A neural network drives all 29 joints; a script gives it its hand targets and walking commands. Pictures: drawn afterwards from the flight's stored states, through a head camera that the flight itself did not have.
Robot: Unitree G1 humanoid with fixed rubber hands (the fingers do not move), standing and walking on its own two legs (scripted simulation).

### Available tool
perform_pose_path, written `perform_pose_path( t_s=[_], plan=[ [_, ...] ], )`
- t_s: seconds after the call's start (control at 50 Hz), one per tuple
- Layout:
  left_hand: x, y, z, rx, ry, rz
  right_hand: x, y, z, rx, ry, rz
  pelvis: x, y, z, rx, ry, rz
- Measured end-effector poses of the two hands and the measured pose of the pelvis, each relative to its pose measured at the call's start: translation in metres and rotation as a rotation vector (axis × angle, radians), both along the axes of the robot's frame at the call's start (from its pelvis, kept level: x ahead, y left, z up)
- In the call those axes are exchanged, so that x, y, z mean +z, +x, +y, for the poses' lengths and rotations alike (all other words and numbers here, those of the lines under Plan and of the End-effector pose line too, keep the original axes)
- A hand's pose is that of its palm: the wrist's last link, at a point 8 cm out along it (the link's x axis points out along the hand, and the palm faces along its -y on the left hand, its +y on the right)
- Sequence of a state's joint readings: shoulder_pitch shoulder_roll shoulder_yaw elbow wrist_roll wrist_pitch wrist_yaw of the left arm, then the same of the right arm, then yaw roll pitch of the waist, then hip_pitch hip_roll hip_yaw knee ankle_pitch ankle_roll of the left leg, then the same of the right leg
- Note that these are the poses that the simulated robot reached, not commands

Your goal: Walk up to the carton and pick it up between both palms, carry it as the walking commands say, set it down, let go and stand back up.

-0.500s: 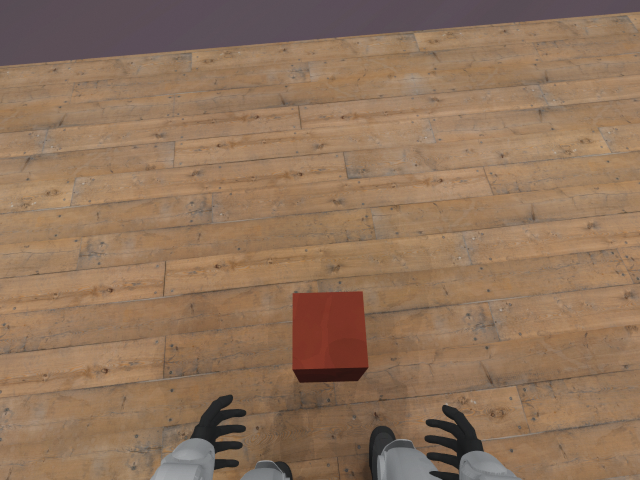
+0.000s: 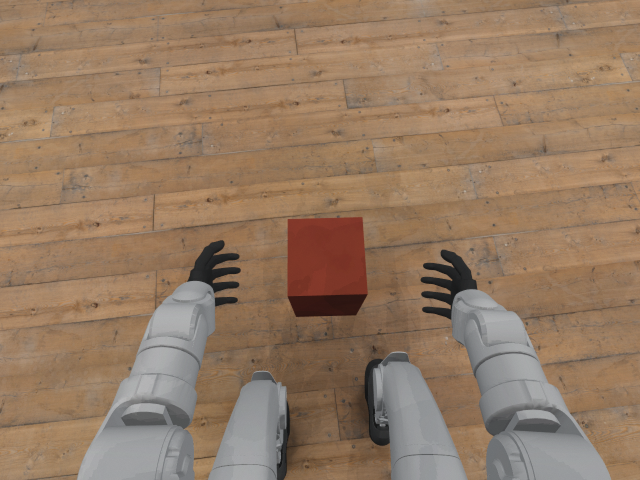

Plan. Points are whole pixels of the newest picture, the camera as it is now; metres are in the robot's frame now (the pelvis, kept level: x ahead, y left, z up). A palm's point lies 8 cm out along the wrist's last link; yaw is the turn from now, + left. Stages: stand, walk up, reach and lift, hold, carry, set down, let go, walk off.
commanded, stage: reach and lift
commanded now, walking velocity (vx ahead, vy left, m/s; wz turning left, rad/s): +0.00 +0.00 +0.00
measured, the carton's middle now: (325, 272) +0.48 -0.02 -0.53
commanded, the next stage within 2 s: none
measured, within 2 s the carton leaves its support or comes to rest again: neither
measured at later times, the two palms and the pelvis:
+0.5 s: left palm (222, 209) +0.48 +0.15 -0.13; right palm (446, 208) +0.47 -0.20 -0.14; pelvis +0.01 -0.02 -0.03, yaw +2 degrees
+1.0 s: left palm (236, 221) +0.50 +0.15 -0.23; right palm (423, 219) +0.49 -0.19 -0.24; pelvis +0.01 +0.00 -0.10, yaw +2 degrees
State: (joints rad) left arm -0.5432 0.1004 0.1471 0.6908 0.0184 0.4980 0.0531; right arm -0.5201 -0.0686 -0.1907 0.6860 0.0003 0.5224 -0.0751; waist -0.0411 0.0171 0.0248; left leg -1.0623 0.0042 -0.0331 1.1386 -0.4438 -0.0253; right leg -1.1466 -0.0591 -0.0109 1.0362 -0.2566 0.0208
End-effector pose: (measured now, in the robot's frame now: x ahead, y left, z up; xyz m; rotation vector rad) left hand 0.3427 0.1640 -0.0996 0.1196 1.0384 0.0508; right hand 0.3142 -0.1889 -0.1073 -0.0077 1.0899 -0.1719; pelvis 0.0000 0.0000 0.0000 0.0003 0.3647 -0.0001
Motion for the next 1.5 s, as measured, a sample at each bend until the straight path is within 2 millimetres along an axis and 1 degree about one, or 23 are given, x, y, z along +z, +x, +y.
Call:
perform_pose_path(
  t_s=[0.14, 0.24, 0.4, 0.52, 0.62, 0.7, 0.78, 0.84, 0.9, 1.04, 1.12, 1.18, 1.24, 1.28, 1.34, 1.42, 1.5],
  plan=[
    [-0.014, 0.049, -0.014, 0.041, -0.001, -0.091, -0.014, 0.051, 0.009, 0.013, -0.031, -0.104, -0.010, 0.002, -0.006, 0.003, 0.002, 0.125],
    [-0.022, 0.080, -0.021, 0.037, 0.002, -0.182, -0.025, 0.082, 0.002, 0.017, -0.048, -0.202, -0.018, 0.009, -0.011, 0.010, 0.010, 0.233],
    [-0.031, 0.116, -0.019, 0.026, -0.010, -0.286, -0.034, 0.126, -0.012, 0.023, -0.062, -0.318, -0.026, 0.012, -0.015, 0.008, 0.023, 0.313],
    [-0.035, 0.141, -0.015, 0.040, -0.008, -0.332, -0.033, 0.159, -0.011, 0.034, -0.058, -0.384, -0.030, 0.011, -0.015, 0.010, 0.029, 0.358],
    [-0.040, 0.157, -0.015, 0.046, -0.020, -0.368, -0.037, 0.180, -0.006, 0.052, -0.069, -0.411, -0.033, 0.011, -0.014, 0.012, 0.021, 0.377],
    [-0.049, 0.163, -0.016, 0.046, -0.038, -0.383, -0.043, 0.186, -0.003, 0.047, -0.071, -0.426, -0.036, 0.014, -0.011, 0.015, 0.018, 0.395],
    [-0.063, 0.165, -0.017, 0.041, -0.038, -0.386, -0.057, 0.183, 0.001, 0.041, -0.069, -0.422, -0.044, 0.017, -0.008, 0.016, 0.015, 0.434],
    [-0.078, 0.162, -0.017, 0.045, -0.041, -0.382, -0.072, 0.180, 0.002, 0.036, -0.065, -0.414, -0.053, 0.018, -0.006, 0.022, 0.009, 0.456],
    [-0.100, 0.159, -0.017, 0.047, -0.045, -0.356, -0.093, 0.177, 0.001, 0.043, -0.076, -0.385, -0.066, 0.017, -0.004, 0.027, 0.003, 0.475],
    [-0.151, 0.160, -0.013, 0.064, -0.036, -0.368, -0.144, 0.176, -0.004, 0.037, -0.089, -0.391, -0.109, 0.007, -0.001, 0.036, -0.007, 0.457],
    [-0.184, 0.159, -0.015, 0.056, -0.039, -0.386, -0.179, 0.176, -0.006, 0.044, -0.100, -0.396, -0.129, -0.008, 0.001, 0.042, -0.011, 0.330],
    [-0.216, 0.153, -0.016, 0.048, -0.029, -0.376, -0.210, 0.173, -0.007, 0.045, -0.108, -0.402, -0.139, -0.025, 0.002, 0.040, -0.012, 0.150],
    [-0.241, 0.142, -0.015, 0.059, -0.029, -0.344, -0.234, 0.167, -0.006, 0.020, -0.085, -0.392, -0.162, -0.030, 0.002, 0.031, -0.009, 0.158],
    [-0.251, 0.138, -0.015, 0.072, -0.034, -0.330, -0.244, 0.165, -0.006, 0.005, -0.070, -0.385, -0.176, -0.034, 0.003, 0.029, -0.005, 0.158],
    [-0.259, 0.139, -0.014, 0.075, -0.031, -0.311, -0.255, 0.165, -0.006, -0.001, -0.058, -0.366, -0.192, -0.042, 0.002, 0.026, 0.002, 0.146],
    [-0.263, 0.150, -0.016, 0.080, -0.036, -0.318, -0.262, 0.173, -0.002, 0.008, -0.049, -0.361, -0.209, -0.051, -0.001, 0.023, 0.010, 0.139],
    [-0.270, 0.163, -0.015, 0.094, -0.035, -0.329, -0.272, 0.183, 0.002, 0.025, -0.055, -0.349, -0.225, -0.056, -0.005, 0.022, 0.014, 0.133]
  ],
)
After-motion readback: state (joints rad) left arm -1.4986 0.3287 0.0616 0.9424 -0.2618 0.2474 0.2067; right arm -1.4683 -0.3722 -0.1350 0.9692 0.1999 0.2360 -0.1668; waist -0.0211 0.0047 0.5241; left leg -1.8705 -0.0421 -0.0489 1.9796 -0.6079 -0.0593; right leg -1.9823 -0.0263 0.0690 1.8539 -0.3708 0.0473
